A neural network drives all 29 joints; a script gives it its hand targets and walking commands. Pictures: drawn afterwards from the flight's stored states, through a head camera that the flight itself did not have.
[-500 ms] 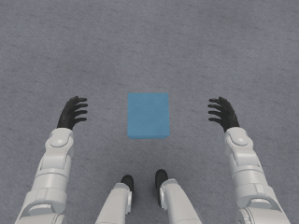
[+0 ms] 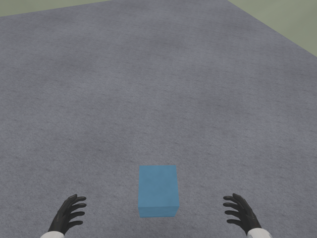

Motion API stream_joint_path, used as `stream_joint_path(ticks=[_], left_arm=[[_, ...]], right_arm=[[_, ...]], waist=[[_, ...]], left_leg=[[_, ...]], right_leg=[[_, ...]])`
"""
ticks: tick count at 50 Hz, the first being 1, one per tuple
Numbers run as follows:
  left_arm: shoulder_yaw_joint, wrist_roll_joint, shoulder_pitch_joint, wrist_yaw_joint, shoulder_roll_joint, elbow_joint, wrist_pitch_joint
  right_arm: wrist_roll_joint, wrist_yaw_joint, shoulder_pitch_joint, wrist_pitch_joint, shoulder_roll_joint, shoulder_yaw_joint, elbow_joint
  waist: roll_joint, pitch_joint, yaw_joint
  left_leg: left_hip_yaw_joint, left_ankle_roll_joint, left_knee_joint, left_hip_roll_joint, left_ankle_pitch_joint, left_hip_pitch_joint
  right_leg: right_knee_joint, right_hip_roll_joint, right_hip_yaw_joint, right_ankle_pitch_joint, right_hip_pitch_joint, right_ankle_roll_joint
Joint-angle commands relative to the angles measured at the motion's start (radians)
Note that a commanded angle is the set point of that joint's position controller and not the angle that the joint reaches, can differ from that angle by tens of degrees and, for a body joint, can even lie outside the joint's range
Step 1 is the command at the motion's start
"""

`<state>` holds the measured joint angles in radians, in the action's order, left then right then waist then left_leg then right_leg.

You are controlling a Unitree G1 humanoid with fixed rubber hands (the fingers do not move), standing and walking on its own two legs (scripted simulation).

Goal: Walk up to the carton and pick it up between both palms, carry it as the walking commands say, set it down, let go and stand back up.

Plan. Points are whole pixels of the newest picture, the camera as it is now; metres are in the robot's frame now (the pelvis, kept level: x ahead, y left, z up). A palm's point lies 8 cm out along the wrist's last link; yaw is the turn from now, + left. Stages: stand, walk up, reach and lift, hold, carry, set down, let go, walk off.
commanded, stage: let go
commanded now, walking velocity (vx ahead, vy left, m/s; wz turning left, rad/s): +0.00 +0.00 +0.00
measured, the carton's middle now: (157, 192) +0.42 -0.02 -0.65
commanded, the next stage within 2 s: stand in 0.34 s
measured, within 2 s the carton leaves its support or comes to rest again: neither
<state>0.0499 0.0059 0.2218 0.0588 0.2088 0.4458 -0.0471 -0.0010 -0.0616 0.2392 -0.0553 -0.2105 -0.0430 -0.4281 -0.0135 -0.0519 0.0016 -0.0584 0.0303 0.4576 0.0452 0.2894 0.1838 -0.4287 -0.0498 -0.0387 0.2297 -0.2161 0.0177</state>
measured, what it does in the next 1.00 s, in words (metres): stands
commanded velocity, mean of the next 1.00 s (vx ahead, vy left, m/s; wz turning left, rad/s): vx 0.00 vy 0.00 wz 0.00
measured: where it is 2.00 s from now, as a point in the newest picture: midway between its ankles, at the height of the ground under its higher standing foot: outside the picture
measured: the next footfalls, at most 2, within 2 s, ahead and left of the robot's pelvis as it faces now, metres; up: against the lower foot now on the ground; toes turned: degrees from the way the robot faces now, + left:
none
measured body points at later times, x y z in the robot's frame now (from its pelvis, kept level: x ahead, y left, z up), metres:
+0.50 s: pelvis +0.00 -0.01 +0.00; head +0.00 -0.01 +0.45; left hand +0.15 +0.27 -0.09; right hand +0.15 -0.28 -0.09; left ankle -0.03 +0.10 -0.74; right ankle +0.00 -0.11 -0.74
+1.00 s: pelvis +0.02 -0.01 +0.00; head +0.02 -0.01 +0.45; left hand +0.14 +0.29 -0.10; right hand +0.15 -0.30 -0.10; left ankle -0.03 +0.10 -0.74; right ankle +0.00 -0.11 -0.74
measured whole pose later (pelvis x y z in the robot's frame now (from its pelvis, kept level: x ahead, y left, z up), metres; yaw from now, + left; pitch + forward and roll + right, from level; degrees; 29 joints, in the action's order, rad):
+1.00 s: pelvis +0.02 -0.01 +0.00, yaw +1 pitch -1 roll +0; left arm 0.03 -0.03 0.15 -0.02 0.34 0.86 0.00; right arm -0.03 0.03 0.17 0.00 -0.35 -0.02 -0.82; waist -0.01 0.00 0.00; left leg -0.07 0.02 0.43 0.05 0.30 0.10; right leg -0.44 -0.05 -0.03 0.27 -0.15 0.03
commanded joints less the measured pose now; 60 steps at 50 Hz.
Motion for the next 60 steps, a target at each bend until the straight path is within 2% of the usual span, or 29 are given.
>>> stream_joint_path(ticks=[1,6,12,17,18,20,22,27,32,46,60], left_arm=[[0.015,-0.003,-0.038,0.008,0.078,-0.109,-0.014],[0.02,-0.02,-0.067,0.015,0.085,-0.113,-0.062],[0.021,-0.037,-0.058,0.016,0.08,-0.104,-0.089],[0.02,-0.045,-0.054,0.012,0.092,-0.11,-0.089],[0.05,-0.034,-0.073,-0.044,0.223,0.024,-0.045],[0.043,-0.046,-0.067,-0.07,0.227,0.062,-0.007],[0.04,-0.048,-0.082,-0.072,0.213,0.087,0.013],[0.032,-0.043,-0.077,-0.068,0.226,0.163,0.038],[0.025,-0.043,-0.072,-0.079,0.257,0.226,0.048],[0.013,-0.036,-0.096,-0.087,0.287,0.346,0.059],[0.007,-0.031,-0.121,-0.085,0.303,0.42,0.061]], right_arm=[[-0.004,-0.006,-0.043,-0.015,-0.092,-0.021,0.114],[-0.015,-0.013,-0.062,-0.065,-0.097,-0.033,0.114],[-0.015,-0.011,-0.055,-0.09,-0.096,-0.04,0.107],[-0.017,0.0,-0.054,-0.105,-0.096,-0.037,0.118],[-0.026,0.054,-0.102,-0.053,-0.212,-0.053,-0.009],[-0.038,0.078,-0.067,-0.008,-0.205,-0.049,-0.052],[-0.044,0.08,-0.074,0.018,-0.199,-0.041,-0.085],[-0.034,0.078,-0.086,0.042,-0.224,-0.036,-0.151],[-0.032,0.087,-0.076,0.051,-0.254,-0.029,-0.215],[-0.027,0.093,-0.084,0.065,-0.29,-0.014,-0.321],[-0.025,0.094,-0.096,0.074,-0.307,-0.003,-0.397]], waist=[[-0.015,0.044,-0.001],[-0.001,-0.036,-0.006],[0.005,-0.037,-0.005],[0.007,-0.017,0.008],[0.033,0.025,0.024],[0.023,0.026,-0.003],[0.005,0.025,-0.003],[0.004,0.106,0.002],[0.011,0.124,-0.002],[0.007,0.105,0.0],[0.011,0.078,0.003]], left_leg=[[0.011,-0.039,-0.113,-0.041,-0.162,0.059],[0.017,-0.032,-0.127,-0.043,-0.075,0.041],[0.017,-0.022,-0.119,-0.039,-0.133,0.011],[0.016,-0.021,-0.096,-0.037,-0.173,0.006],[-0.007,-0.061,-0.031,-0.054,-0.109,0.064],[-0.033,-0.057,-0.039,-0.066,-0.019,0.025],[-0.055,-0.043,-0.05,-0.075,0.021,0.045],[-0.066,-0.04,-0.03,-0.092,-0.182,0.015],[-0.075,-0.037,-0.026,-0.104,-0.283,-0.025],[-0.093,-0.026,-0.058,-0.119,-0.365,-0.052],[-0.108,-0.017,-0.115,-0.126,-0.292,-0.053]], right_leg=[[0.031,0.019,0.01,-0.165,0.209,-0.013],[0.033,0.024,0.016,-0.091,0.222,-0.018],[0.026,0.021,0.016,-0.131,0.238,-0.021],[0.017,0.016,0.0,-0.152,0.247,-0.024],[0.02,0.082,-0.029,-0.091,0.079,-0.048],[0.047,0.101,-0.076,0.046,-0.006,-0.029],[0.05,0.093,-0.086,0.094,-0.021,-0.017],[0.006,0.102,-0.08,-0.164,0.053,-0.012],[-0.002,0.113,-0.086,-0.261,0.077,-0.007],[0.014,0.127,-0.096,-0.324,0.121,0.0],[0.07,0.138,-0.107,-0.255,0.135,0.004]])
